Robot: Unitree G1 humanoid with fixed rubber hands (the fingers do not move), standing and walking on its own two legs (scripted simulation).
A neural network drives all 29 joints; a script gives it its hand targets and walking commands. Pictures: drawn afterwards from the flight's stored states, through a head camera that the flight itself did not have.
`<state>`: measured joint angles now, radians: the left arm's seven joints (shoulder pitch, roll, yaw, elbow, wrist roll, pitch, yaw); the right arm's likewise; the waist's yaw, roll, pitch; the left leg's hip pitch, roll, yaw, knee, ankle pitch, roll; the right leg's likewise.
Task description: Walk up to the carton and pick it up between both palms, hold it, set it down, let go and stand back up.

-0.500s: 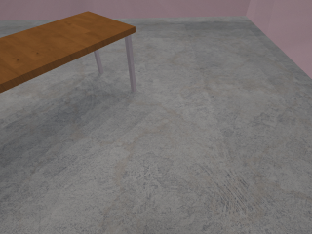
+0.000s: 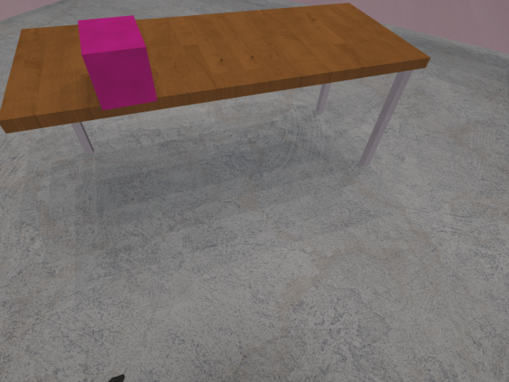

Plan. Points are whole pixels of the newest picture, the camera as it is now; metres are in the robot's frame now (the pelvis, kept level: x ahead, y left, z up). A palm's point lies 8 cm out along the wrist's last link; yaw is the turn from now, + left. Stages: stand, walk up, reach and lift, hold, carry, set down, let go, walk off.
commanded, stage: walk up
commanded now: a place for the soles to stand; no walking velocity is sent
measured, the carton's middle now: (118, 61) +1.00 +0.46 -0.02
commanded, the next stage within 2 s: none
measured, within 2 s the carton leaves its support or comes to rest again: neither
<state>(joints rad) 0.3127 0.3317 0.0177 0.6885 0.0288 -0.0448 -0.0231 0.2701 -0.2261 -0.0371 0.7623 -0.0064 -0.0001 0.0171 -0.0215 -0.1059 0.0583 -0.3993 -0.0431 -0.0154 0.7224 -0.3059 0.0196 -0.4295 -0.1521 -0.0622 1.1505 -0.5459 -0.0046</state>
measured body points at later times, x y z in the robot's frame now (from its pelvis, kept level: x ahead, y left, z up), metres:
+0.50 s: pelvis +0.21 +0.07 +0.01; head +0.23 +0.07 +0.46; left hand +0.08 +0.31 -0.12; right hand +0.46 -0.10 -0.09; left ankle +0.30 +0.24 -0.69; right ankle +0.16 -0.11 -0.71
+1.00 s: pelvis +0.40 +0.13 -0.01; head +0.40 +0.12 +0.44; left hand +0.40 +0.40 -0.11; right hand +0.52 -0.10 -0.14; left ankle +0.32 +0.23 -0.70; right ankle +0.52 +0.06 -0.71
